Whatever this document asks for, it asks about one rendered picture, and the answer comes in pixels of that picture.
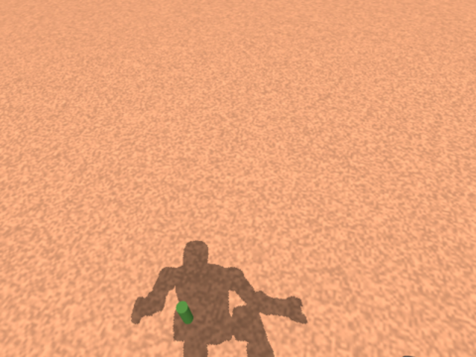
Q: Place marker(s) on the can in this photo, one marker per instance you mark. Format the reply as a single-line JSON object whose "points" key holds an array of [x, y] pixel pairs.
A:
{"points": [[184, 311]]}

